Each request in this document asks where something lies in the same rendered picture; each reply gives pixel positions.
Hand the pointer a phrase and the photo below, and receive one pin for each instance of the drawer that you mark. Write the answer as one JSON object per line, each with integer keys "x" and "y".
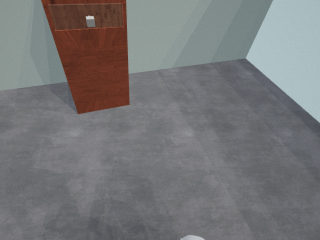
{"x": 73, "y": 16}

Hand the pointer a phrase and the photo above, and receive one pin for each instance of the cabinet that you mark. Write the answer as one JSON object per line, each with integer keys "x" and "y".
{"x": 94, "y": 60}

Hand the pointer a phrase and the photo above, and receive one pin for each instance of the handle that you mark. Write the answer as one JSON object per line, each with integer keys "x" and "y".
{"x": 90, "y": 21}

